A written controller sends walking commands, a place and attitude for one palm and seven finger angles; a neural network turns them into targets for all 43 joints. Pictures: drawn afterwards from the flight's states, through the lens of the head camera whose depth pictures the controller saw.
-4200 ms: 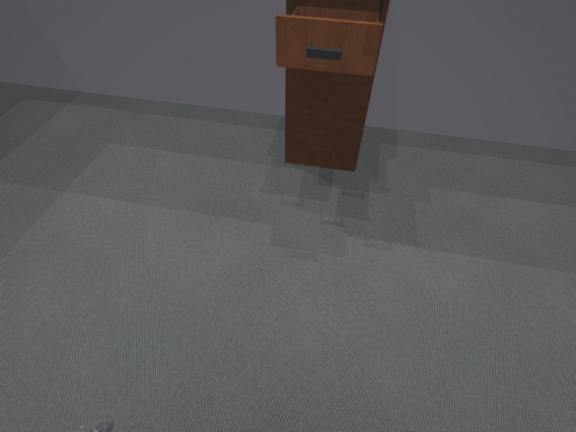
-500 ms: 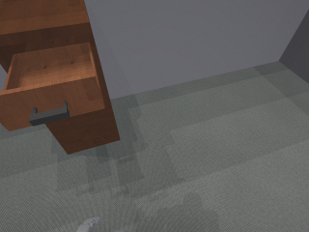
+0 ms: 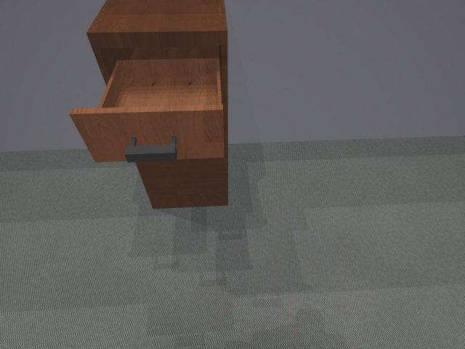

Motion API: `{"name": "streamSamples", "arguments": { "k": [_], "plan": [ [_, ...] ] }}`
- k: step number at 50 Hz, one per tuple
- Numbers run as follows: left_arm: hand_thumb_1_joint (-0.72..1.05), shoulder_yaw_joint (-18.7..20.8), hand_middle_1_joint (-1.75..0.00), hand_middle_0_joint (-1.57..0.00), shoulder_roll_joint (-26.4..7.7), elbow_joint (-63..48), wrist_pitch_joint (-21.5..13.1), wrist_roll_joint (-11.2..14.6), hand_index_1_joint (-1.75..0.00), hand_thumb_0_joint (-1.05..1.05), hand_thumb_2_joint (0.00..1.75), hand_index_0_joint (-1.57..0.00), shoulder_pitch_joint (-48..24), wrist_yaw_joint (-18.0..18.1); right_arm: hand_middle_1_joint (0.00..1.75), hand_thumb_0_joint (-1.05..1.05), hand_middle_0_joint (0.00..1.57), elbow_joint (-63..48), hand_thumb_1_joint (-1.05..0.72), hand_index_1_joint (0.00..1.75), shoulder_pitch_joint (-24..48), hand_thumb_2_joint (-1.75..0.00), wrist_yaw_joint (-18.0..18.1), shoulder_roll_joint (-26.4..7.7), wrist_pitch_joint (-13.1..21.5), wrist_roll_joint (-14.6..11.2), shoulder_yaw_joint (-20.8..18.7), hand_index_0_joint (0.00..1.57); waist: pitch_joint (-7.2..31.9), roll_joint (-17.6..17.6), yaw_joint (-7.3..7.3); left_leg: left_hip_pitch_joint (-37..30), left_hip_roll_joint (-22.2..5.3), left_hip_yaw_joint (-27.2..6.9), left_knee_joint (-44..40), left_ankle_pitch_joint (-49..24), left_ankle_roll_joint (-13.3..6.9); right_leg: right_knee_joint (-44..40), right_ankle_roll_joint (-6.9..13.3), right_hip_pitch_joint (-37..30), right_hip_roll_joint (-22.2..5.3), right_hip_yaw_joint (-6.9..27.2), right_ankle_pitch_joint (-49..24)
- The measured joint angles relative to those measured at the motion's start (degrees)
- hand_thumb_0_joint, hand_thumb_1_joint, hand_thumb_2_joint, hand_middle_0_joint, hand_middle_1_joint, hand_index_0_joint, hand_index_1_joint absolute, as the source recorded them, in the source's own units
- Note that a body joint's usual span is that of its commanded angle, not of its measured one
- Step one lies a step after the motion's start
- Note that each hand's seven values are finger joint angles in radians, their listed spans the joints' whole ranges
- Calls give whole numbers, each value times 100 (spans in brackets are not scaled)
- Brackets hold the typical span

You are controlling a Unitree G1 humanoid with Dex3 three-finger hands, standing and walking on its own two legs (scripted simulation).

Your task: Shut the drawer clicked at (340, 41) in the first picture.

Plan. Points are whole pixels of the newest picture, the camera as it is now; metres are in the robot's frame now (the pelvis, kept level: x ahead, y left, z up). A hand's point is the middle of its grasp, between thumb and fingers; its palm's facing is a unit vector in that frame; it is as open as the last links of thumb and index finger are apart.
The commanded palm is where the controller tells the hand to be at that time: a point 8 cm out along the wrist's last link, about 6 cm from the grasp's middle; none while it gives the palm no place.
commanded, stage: turn to face it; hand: left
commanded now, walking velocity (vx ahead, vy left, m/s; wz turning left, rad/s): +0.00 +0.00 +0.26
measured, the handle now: (152, 146) +0.54 +0.23 -0.01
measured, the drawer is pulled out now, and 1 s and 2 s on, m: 0.30 0.30 0.30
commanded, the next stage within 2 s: take the last steps up to it in 0.06 s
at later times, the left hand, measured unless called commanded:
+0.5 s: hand out of the picture -0.08 +0.13 -0.16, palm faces +0.24 -0.95 -0.19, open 7.3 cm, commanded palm none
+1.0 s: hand (156, 326) +0.19 +0.17 -0.17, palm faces +0.07 -0.97 -0.22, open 7.4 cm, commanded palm none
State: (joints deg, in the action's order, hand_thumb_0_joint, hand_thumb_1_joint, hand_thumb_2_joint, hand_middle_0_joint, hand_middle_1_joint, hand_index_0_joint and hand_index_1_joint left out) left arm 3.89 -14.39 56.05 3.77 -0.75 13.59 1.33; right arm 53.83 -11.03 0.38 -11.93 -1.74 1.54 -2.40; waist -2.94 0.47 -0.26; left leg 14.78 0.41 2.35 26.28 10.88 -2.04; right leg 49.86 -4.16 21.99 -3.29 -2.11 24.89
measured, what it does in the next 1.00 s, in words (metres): walks ahead: right foot, then left foot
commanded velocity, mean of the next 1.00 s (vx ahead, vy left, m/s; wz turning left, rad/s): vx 0.25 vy -0.02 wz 0.03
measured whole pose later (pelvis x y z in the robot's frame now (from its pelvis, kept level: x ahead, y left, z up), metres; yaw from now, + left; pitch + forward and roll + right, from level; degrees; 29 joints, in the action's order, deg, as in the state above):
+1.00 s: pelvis +0.11 -0.03 -0.01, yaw +5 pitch -1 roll +2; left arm 3.7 -10.8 58.6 -0.1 -1.2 7.7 -1.2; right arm 67.0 -26.4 1.2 -7.1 2.4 2.0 -2.1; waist -3.7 0.3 -3.2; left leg -3.6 -2.9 9.1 19.6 21.6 2.8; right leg 38.8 0.3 27.6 -5.4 -5.9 13.0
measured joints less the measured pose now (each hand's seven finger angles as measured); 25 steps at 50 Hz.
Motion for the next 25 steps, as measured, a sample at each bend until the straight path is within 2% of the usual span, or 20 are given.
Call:
{"name": "streamSamples", "arguments": {
  "k": [2, 4, 5, 6, 7, 9, 11, 13, 16, 19, 25],
  "plan": [
    [91, -44, -29, -20, 79, -8, -36, 12, -30, 1, 90, -19, 13, 6, 30, 1, 20, 38, -90, 30, 18, -90, -18, -2, -40, 1, -6, 21, -8, 70, -18, 55, 25, -64, 65, -3, 51, -509, 44, -246, 60, -9, -51],
    [91, -92, -29, -20, 166, -36, -112, 21, -30, 1, 90, -19, 42, 13, 30, 1, 20, 81, -90, 30, 14, -90, -34, -9, -75, -17, -18, 21, 5, 126, -14, 159, 60, -125, 218, 33, 123, -1267, 79, -589, 107, -51, -460],
    [91, -116, -29, -20, 210, -50, -168, 10, -30, 1, 90, -19, 64, 21, 30, 1, 20, 99, -90, 30, 3, -90, -44, -17, -86, -42, -30, 21, 21, 151, 1, 249, 78, -154, 366, 83, 169, -1671, 222, -752, 121, -76, -693],
    [91, -145, -29, -20, 299, -32, -214, -15, -30, 1, 90, -19, 56, 36, 30, 1, 20, 134, -90, 30, 14, -90, -51, -49, -107, -69, -56, 21, -6, 259, 2, 343, 50, -225, 597, 317, 204, -1705, 414, -778, 168, -146, -763],
    [91, -183, -29, -20, 378, -37, -242, -28, -30, 1, 90, -19, 67, 35, 30, 1, 20, 166, -90, 30, 9, -90, -53, -70, -148, -73, -79, 20, -7, 322, -6, 476, 67, -291, 968, 765, 232, -1679, 535, -782, 171, -220, -759],
    [91, -231, -29, -20, 505, -60, -280, -39, -30, 1, 90, -19, 116, 29, 30, 1, 20, 243, -91, 30, 1, -90, -65, -85, -241, -59, -119, 20, 18, 338, 14, 790, 126, -352, 2001, 1273, 264, -1748, 642, -826, 122, -320, -767],
    [91, -260, -29, -20, 616, -41, -305, -39, -30, 1, 90, -20, 157, 22, 30, 1, 20, 320, -91, 30, -7, -90, -87, -97, -263, -41, -149, 20, 28, 348, 21, 1000, 78, -346, 2892, 1195, 310, -1949, 668, -927, 109, -410, -865],
    [91, -270, -30, -20, 701, 2, -347, -47, -30, 1, 90, -20, 209, 17, 30, 1, 20, 390, -91, 30, -54, -90, -105, -90, -233, -14, -159, 20, 60, 328, 23, 1034, -36, -298, 3301, 1016, 367, -2155, 681, -1022, 106, -491, -974],
    [93, -244, -30, -21, 700, 103, -445, -64, -30, 1, 90, -20, 340, 19, 30, 1, 20, 501, -91, 30, -151, -90, -130, -47, -187, 19, -157, 20, 136, 236, 64, 856, -227, -209, 3182, 902, 418, -2417, 708, -1134, 106, -584, -1096],
    [93, -246, -30, -21, 686, 218, -547, -84, -30, 1, 90, -20, 526, -27, 30, 1, 20, 613, -91, 30, -210, -90, -140, -17, -141, 31, -144, 20, 209, 150, 147, 601, -368, -98, 2635, 1000, 407, -2625, 717, -1214, 103, -655, -1183],
    [92, -218, -30, -21, 630, 626, -568, -109, -30, 1, 90, -20, 920, -83, 30, 1, 20, 700, -91, 30, -137, -90, -124, 78, -12, 1, -85, 20, 273, -28, 348, 189, -407, 143, 1472, 1254, 274, -2784, 643, -1301, 68, -713, -1219]
  ]
}}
